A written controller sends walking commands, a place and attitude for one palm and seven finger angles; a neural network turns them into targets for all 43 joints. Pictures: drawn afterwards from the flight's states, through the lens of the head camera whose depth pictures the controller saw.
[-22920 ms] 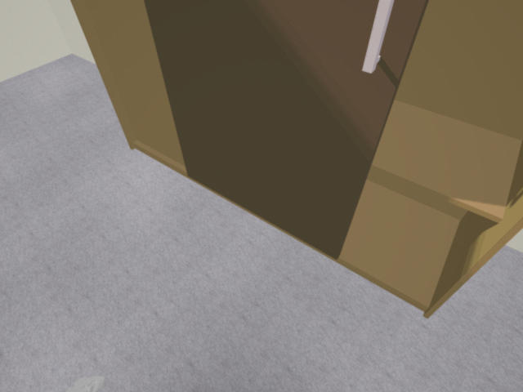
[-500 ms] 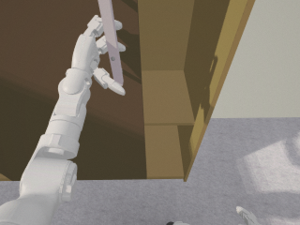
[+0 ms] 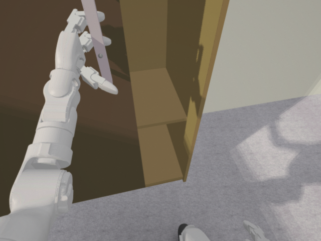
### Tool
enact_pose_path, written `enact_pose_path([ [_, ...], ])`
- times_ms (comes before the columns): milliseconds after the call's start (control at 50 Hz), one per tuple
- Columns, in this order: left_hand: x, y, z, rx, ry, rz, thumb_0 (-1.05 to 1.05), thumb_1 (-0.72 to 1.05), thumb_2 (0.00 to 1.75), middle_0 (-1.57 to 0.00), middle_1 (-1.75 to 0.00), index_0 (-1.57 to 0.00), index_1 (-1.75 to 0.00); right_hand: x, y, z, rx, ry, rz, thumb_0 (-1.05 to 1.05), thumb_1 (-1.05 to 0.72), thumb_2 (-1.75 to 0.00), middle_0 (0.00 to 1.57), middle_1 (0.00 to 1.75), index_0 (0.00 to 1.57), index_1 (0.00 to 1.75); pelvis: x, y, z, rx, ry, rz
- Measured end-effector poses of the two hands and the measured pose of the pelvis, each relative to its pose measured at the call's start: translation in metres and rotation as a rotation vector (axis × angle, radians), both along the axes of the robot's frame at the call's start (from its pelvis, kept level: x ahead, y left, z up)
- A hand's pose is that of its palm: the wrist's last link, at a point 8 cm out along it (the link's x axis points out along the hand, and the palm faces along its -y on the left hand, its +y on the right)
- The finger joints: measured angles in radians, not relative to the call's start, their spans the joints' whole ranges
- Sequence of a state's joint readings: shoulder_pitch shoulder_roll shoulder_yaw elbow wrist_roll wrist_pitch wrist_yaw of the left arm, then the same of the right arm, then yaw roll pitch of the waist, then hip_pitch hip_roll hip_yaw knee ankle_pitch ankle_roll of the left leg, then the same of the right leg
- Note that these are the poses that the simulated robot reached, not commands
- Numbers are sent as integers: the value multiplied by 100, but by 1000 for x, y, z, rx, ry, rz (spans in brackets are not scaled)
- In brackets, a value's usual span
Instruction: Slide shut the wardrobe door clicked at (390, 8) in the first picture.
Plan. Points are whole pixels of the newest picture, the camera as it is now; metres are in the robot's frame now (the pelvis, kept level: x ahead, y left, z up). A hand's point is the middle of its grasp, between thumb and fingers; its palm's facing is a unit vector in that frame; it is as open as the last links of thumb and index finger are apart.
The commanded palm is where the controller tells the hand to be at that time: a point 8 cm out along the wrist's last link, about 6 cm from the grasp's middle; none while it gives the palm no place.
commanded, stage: slip the hand off the handle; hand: left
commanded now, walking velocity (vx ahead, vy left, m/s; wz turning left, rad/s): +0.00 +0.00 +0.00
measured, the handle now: (97, 35) +0.50 +0.13 +0.27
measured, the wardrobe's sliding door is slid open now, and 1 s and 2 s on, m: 0.25 0.25 0.25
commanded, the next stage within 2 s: none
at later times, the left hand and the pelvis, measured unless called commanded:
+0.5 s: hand (101, 59) +0.43 +0.12 +0.25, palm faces +0.01 -0.99 -0.15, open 16.2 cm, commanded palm +0.37 +0.20 +0.25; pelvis +0.05 +0.00 +0.01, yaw -15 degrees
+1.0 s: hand (84, 86) +0.35 +0.14 +0.24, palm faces +0.06 -0.97 -0.24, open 14.7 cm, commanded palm +0.31 +0.19 +0.25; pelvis +0.17 -0.02 +0.02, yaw -4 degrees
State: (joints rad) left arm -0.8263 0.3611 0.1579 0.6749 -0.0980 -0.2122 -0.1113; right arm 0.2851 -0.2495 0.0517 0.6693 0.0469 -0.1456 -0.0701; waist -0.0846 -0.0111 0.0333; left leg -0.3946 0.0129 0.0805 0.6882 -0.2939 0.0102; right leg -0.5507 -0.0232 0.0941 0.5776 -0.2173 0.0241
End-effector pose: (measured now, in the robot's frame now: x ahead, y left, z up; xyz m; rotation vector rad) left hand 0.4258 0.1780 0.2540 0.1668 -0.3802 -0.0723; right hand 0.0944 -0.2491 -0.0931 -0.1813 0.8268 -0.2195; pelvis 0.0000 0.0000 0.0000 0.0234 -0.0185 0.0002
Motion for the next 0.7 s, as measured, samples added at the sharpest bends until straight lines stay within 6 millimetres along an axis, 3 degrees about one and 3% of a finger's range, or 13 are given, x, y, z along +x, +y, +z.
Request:
enact_pose_path([
  [200, -1, -1, -1, -13, -2, 2, -1, -56, 20, -37, -115, -17, -105, -25, -9, 9, -32, -38, -132, 1, -91, -90, 20, 30, 20, 30, 0, 13, 2, 2, -33, -136],
  [380, -5, -6, -3, -36, 0, 24, -1, -56, 20, -29, -115, -10, -97, -14, -13, 24, -18, -141, -203, 1, -91, -90, 20, 30, 20, 30, 22, 13, 7, 6, -56, -243],
  [480, -9, -6, -4, -27, 0, 43, -1, -56, 20, -27, -115, -4, -90, 12, -18, 29, -5, -184, -206, 1, -91, -90, 20, 30, 20, 30, 46, 7, 10, 20, -60, -253],
  [540, -20, 4, -5, -33, -24, 82, -1, -56, 20, -27, -115, -3, -89, 35, -23, 29, 6, -193, -191, 1, -91, -90, 20, 30, 20, 30, 65, 0, 12, 18, -52, -246],
  [620, -45, 20, -6, -5, -76, 144, -1, -56, 20, -24, -112, -7, -94, 78, -29, 30, 0, -172, -114, 1, -91, -90, 20, 30, 20, 30, 90, -9, 14, 3, -29, -207],
  [700, -77, 28, -5, 25, -96, 185, -1, -56, 20, -24, -112, -14, -103, 134, -31, 36, -24, -178, 6, 1, -91, -90, 20, 30, 20, 30, 115, -17, 17, -23, -6, -151],
])
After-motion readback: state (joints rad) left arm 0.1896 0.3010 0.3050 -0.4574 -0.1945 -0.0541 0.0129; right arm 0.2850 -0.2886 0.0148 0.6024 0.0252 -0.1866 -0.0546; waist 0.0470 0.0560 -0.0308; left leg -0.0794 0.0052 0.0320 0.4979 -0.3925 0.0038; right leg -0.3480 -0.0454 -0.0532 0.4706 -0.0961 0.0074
